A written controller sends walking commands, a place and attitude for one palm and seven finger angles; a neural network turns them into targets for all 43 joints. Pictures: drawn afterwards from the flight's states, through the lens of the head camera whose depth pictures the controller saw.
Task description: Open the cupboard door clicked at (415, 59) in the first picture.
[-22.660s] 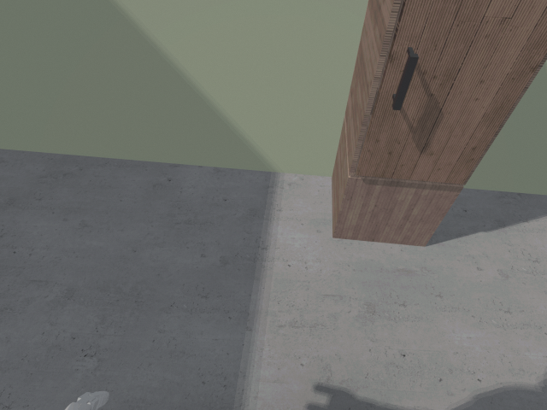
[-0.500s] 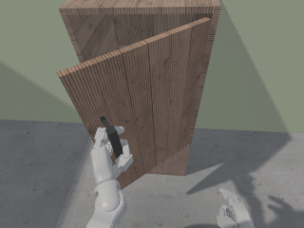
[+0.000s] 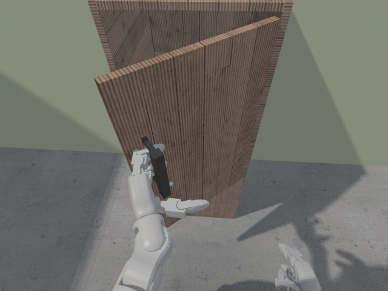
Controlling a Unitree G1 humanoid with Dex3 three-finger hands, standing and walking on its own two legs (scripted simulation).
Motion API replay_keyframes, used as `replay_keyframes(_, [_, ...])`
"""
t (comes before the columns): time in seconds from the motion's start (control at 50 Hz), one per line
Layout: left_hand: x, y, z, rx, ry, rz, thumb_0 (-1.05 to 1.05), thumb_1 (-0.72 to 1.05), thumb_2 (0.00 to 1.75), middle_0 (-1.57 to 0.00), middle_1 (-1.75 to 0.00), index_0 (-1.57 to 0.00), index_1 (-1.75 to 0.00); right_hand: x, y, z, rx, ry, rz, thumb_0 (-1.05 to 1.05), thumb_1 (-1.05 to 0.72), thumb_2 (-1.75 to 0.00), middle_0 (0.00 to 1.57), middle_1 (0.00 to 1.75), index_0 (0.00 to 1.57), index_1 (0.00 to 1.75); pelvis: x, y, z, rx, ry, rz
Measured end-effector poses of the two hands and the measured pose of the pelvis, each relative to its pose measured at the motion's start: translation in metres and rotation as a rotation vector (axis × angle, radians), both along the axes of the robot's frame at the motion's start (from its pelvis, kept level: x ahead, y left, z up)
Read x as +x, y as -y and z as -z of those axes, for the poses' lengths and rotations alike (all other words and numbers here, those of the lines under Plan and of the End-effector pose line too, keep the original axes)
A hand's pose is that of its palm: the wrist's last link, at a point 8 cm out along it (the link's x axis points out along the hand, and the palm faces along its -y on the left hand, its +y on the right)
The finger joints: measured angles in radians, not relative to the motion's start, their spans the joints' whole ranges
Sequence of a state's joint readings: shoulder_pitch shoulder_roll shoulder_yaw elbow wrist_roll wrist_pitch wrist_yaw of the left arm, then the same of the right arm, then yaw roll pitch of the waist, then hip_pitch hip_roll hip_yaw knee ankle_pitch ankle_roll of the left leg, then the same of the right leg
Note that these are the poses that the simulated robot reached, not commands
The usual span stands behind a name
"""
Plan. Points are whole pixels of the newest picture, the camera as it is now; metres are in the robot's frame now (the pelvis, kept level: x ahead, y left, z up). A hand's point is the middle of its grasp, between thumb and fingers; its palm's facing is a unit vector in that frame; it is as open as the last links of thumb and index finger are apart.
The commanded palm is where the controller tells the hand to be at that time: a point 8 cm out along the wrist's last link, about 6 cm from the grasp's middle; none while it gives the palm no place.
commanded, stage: open thumb and fingers to let go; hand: left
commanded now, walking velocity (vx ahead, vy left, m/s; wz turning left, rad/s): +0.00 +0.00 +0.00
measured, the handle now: (156, 168) +0.34 +0.10 +0.07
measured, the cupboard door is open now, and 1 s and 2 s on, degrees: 39 42 41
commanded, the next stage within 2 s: slide the hand sideways off the handle in 0.20 s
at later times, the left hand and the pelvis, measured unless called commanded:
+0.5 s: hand (173, 205) +0.26 +0.06 +0.08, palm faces -0.13 -0.99 -0.04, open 16.1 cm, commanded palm +0.24 +0.09 +0.07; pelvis -0.01 +0.02 +0.00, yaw +0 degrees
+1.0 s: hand (158, 216) +0.24 +0.08 +0.07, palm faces -0.07 -1.00 -0.01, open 16.1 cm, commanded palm +0.21 +0.15 +0.07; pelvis +0.01 +0.01 -0.01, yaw -1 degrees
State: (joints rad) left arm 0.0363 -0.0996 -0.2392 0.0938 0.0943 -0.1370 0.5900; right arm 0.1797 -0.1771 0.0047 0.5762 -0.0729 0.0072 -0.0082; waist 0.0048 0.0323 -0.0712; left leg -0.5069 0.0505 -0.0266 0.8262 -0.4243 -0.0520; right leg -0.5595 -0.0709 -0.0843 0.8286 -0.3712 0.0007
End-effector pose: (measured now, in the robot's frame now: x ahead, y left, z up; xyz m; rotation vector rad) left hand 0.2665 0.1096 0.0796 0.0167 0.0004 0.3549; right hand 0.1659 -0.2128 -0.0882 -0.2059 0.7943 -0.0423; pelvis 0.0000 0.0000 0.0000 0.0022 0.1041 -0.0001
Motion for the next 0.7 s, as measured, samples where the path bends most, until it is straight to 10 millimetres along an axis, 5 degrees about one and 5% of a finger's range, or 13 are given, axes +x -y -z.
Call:
replay_keyframes(0.26, [0.0, 0.001, -0.001, 0.001, -0.011, 0.058, -0.01, -0.5, 0.3, -0.32, -0.63, -0.29, -0.67, 0.006, -0.023, -0.002, 0.032, 0.008, -0.022, 0.01, -0.9, -0.9, 0.2, 0.3, 0.2, 0.3, -0.003, -0.013, 0.002, -0.009, 0.005, 0.008])
replay_keyframes(0.34, [-0.003, 0.001, -0.001, 0.016, -0.009, 0.076, -0.01, -0.5, 0.3, -0.35, -0.57, -0.31, -0.61, 0.007, -0.025, -0.002, 0.036, 0.01, -0.034, 0.01, -0.9, -0.9, 0.2, 0.3, 0.2, 0.3, -0.003, -0.013, 0.002, -0.009, 0.006, 0.006])
replay_keyframes(0.5, [-0.019, -0.005, 0.001, 0.029, 0.027, 0.485, -0.01, -0.5, 0.3, -0.23, -0.39, -0.15, -0.42, -0.004, -0.017, -0.002, 0.023, 0.047, -0.014, 0.01, -0.9, -0.9, 0.2, 0.3, 0.2, 0.3, -0.006, -0.015, 0.005, -0.007, 0.014, -0.006])
replay_keyframes(0.7, [-0.028, -0.002, -0.001, -0.009, 0.019, 0.449, -0.01, -0.5, 0.3, -0.15, -0.31, -0.14, -0.32, -0.011, -0.013, -0.008, 0.029, 0.084, 0.005, 0.01, -0.9, -0.9, 0.2, 0.3, 0.2, 0.3, -0.004, -0.013, 0.004, 0.006, 0.01, 0.017])
